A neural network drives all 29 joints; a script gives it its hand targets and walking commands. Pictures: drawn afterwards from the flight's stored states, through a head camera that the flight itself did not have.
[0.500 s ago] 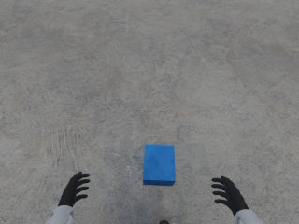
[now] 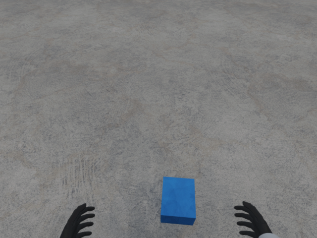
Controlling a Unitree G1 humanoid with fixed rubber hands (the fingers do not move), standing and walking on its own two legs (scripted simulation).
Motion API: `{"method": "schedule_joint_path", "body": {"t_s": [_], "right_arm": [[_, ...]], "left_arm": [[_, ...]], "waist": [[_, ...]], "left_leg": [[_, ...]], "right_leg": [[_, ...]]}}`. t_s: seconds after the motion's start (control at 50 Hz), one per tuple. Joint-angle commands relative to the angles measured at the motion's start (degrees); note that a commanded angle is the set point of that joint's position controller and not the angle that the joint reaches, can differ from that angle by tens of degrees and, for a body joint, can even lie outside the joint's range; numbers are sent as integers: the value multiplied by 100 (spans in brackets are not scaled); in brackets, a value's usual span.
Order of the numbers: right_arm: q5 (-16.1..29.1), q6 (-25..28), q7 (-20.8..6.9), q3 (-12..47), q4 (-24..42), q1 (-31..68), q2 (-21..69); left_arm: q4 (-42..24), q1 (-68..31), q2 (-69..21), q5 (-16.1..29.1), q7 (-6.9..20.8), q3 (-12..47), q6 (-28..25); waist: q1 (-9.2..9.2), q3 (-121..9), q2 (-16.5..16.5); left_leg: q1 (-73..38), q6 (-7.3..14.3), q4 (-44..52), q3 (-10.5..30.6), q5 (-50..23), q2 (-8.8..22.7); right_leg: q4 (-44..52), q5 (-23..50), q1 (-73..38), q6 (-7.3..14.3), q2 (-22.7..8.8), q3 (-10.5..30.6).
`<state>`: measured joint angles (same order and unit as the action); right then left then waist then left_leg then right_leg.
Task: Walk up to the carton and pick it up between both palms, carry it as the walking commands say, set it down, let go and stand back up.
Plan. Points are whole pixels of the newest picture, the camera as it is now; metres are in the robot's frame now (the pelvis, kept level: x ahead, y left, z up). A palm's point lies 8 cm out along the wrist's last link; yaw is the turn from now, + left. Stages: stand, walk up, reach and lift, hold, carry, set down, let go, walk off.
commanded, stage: let go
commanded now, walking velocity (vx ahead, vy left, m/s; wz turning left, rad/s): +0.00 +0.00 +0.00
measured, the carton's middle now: (177, 200) +0.46 -0.10 -0.70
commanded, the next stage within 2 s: stand in 0.04 s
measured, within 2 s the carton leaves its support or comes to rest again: neither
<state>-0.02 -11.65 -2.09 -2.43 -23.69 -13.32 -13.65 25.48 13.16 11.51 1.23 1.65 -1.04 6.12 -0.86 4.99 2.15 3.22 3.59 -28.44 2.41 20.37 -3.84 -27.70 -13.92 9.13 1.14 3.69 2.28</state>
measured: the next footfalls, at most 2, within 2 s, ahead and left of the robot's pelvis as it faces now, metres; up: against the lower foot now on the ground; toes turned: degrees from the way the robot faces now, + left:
none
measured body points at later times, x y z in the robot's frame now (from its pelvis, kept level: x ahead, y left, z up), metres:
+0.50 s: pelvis +0.03 -0.02 +0.00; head +0.04 -0.04 +0.45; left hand +0.14 +0.28 -0.09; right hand +0.18 -0.30 -0.10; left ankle -0.05 +0.08 -0.74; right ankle +0.02 -0.11 -0.74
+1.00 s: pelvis +0.02 -0.03 +0.01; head +0.02 -0.04 +0.46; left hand +0.11 +0.28 -0.10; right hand +0.14 -0.33 -0.11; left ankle -0.05 +0.08 -0.74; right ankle +0.02 -0.11 -0.74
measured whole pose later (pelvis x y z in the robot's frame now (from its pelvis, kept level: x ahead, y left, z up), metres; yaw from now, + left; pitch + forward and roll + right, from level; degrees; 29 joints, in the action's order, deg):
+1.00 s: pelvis +0.02 -0.03 +0.01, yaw +3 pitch -1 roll +0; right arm -1.5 0.6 2.2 0.0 -50.0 -11.4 -21.8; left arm 56.4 6.5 19.8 -1.2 -1.1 -1.8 -0.2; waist -0.4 0.5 2.3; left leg 2.5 1.3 -21.2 6.0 17.1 -2.8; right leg -22.0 -12.4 8.3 3.5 4.0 -0.9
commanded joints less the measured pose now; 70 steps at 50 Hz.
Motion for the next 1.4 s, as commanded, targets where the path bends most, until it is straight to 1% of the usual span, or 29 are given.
{"method": "schedule_joint_path", "body": {"t_s": [0.0, 0.02, 0.04, 0.06, 0.08, 0.1, 0.12, 0.2, 0.24, 0.3, 0.52, 0.68, 1.12, 1.38], "right_arm": [[-63, -97, 117, -116, 611, 285, -482], [-80, -114, 136, -96, 634, 310, -428], [-168, 357, 313, -246, 12, 505, -1061], [-222, 598, 359, -275, -86, 389, -1072], [-243, 751, 349, -258, -210, 374, -1036], [-257, 864, 329, -258, -306, 369, -1041], [-258, 951, 312, -263, -393, 381, -1028], [-202, 1088, 294, -233, -709, 412, -1086], [-180, 1115, 326, -202, -870, 356, -1138], [-175, 1144, 359, -157, -1088, 332, -1238], [-172, 1218, 419, -55, -1652, 249, -1467], [-161, 1252, 452, -11, -1914, 261, -1539], [-139, 1305, 430, 85, -2568, 309, -1728], [-112, 1310, 408, 114, -2810, 327, -1796]], "left_arm": [[-470, -242, 540, 51, -33, -134, -113], [-448, -260, 529, 59, -25, -118, -119], [458, -215, 1231, -394, -219, -382, -242], [531, -72, 1391, -439, -289, -385, -327], [619, -191, 1366, -460, -300, -375, -395], [678, -294, 1349, -453, -293, -380, -451], [752, -398, 1297, -433, -289, -373, -496], [1106, -495, 1313, -360, -254, -343, -618], [1245, -466, 1384, -339, -279, -350, -639], [1450, -479, 1486, -327, -304, -355, -648], [2082, -613, 1664, -293, -322, -336, -681], [2412, -737, 1689, -275, -321, -305, -682], [3000, -952, 1852, -217, -275, -235, -717], [3197, -985, 1935, -183, -260, -201, -731]], "waist": [[-53, -435, -33], [-76, -430, -54], [-8, -149, 185], [-19, -145, 128], [38, -156, 63], [52, -195, 23], [61, -238, -38], [79, -717, -147], [85, -907, -208], [81, -986, -244], [58, -884, -182], [47, -806, -137], [31, -525, -172], [28, -506, -168]], "left_leg": [[926, -479, 514, 183, -2023, 559], [887, -490, 506, 168, -2008, 556], [1527, -453, 474, 407, -665, 459], [1308, -381, 527, 467, -235, 482], [1241, -329, 602, 585, 93, 532], [1190, -289, 632, 679, 206, 573], [1145, -271, 633, 738, 121, 603], [767, -353, 437, 715, -1329, 627], [610, -377, 346, 692, -1777, 631], [526, -376, 327, 708, -1989, 649], [518, -353, 469, 756, -2306, 722], [520, -351, 641, 793, -2250, 763], [625, -304, 1125, 927, -1468, 821], [612, -278, 1201, 958, -1404, 838]], "right_leg": [[27, 879, -829, -56, -124, 89], [36, 873, -783, -62, -135, 70], [89, 520, 57, -130, -531, 240], [154, 232, 262, -78, -619, 356], [231, -181, 468, -56, -627, 416], [274, -378, 544, -44, -614, 450], [268, -320, 560, -42, -589, 464], [147, 1079, 222, 6, -662, 484], [129, 1491, 64, 35, -721, 501], [179, 1734, -111, 65, -785, 528], [328, 2275, -538, 109, -887, 576], [446, 2224, -675, 105, -896, 589], [945, 1346, -692, 79, -931, 692], [1035, 1258, -691, 82, -960, 721]]}}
